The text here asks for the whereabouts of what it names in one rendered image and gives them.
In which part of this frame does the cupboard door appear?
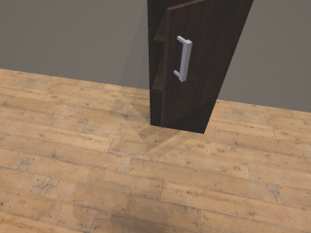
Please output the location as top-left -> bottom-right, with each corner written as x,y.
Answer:
160,0 -> 249,128

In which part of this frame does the handle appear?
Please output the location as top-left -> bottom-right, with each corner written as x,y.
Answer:
173,36 -> 192,82

